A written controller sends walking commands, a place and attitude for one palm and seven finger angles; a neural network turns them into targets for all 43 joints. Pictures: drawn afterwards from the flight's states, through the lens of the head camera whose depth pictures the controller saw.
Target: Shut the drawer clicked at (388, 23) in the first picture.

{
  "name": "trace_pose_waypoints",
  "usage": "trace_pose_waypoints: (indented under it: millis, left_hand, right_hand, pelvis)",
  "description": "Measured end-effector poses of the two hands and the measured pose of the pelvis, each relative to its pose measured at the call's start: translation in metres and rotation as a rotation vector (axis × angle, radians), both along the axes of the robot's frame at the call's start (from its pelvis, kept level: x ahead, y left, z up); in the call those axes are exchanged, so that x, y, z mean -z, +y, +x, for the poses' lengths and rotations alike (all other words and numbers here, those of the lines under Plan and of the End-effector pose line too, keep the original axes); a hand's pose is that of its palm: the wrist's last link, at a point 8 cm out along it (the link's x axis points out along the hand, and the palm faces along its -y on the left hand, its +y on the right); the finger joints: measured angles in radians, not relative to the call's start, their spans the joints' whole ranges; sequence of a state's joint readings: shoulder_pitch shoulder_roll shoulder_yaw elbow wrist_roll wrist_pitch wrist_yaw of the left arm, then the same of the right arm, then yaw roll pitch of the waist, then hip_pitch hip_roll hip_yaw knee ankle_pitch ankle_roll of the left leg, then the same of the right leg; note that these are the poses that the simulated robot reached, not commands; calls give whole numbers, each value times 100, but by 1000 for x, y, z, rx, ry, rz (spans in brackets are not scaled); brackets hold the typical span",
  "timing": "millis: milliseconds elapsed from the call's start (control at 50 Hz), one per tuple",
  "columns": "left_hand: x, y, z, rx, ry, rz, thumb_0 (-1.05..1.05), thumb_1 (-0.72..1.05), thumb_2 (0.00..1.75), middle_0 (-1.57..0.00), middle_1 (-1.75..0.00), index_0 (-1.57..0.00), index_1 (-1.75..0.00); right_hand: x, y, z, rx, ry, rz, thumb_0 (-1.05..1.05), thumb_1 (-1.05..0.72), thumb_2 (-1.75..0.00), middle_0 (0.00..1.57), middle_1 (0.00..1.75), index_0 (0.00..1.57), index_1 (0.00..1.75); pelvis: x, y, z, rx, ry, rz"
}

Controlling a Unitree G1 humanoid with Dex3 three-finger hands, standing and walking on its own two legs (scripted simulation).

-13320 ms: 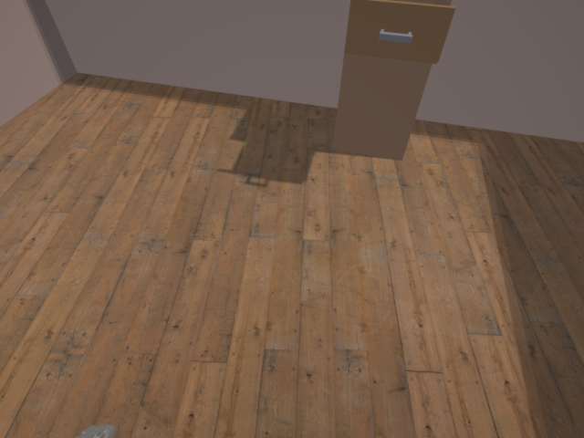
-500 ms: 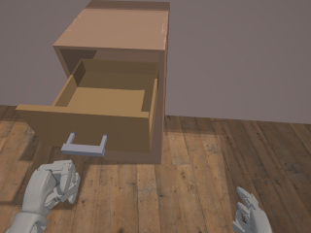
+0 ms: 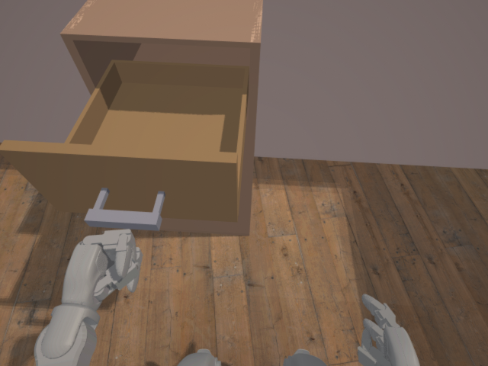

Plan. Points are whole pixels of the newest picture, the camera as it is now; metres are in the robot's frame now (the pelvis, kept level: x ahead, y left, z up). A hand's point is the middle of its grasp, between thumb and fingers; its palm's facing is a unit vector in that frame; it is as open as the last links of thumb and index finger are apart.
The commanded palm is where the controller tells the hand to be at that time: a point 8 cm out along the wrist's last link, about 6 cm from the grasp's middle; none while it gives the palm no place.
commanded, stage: bring the fist close to the handle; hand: left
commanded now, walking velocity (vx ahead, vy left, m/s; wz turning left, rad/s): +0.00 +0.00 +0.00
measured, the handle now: (128, 207) +0.35 +0.21 +0.05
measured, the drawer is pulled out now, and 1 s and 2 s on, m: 0.29 0.28 0.15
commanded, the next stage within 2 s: push the drawer shut in 0.42 s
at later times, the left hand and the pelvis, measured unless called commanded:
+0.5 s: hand (145, 265) +0.26 +0.16 +0.05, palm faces -0.02 -1.00 -0.06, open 3.3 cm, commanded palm +0.23 +0.22 +0.05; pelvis +0.00 -0.01 +0.00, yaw +0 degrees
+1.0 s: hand (140, 250) +0.28 +0.18 +0.04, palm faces -0.02 -1.00 -0.07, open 2.6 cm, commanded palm +0.29 +0.23 +0.05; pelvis -0.01 -0.02 -0.01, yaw +1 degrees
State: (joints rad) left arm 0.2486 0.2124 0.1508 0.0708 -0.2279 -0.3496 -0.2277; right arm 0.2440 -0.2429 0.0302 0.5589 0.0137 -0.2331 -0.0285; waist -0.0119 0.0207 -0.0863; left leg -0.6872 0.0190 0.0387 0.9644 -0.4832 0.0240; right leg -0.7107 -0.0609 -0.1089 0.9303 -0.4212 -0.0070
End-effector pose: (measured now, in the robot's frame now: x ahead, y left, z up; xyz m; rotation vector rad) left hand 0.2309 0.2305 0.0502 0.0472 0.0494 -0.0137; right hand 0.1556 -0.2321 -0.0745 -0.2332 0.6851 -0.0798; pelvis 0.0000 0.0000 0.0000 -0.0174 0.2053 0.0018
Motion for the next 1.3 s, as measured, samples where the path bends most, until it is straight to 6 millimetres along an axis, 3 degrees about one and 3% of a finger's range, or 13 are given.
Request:
trace_pose_waypoints:
  millis: [280, 640, 1000, 1300]
  left_hand:
    - [1, -10, 7, 16, -11, 4, 2, 90, 90, -140, -160, -139, -160]
    - [-1, -13, 6, -5, -17, 24, 2, 89, 90, -140, -160, -140, -160]
    - [6, 0, 30, 7, -19, 21, -8, 74, 93, -140, -160, -140, -160]
    - [5, 1, 74, 20, -17, 10, -7, 71, 94, -140, -160, -140, -160]
  right_hand:
    - [8, -9, -7, 29, 35, 1, 1, -90, -90, 20, 30, 20, 30]
    - [7, -22, 1, 27, 26, 1, 1, -90, -90, 20, 30, 20, 30]
    - [21, -28, -12, 17, 98, -24, 1, -90, -90, 20, 30, 20, 30]
    - [26, -26, -49, 49, 163, -35, 1, -90, -90, 21, 30, 20, 30]
  pelvis:
    - [5, -3, -1, 2, 22, 0]
    - [5, -16, 1, -6, 20, 6]
    - [7, -21, -13, -25, 16, 4]
    - [7, -14, -27, -20, 17, 2]
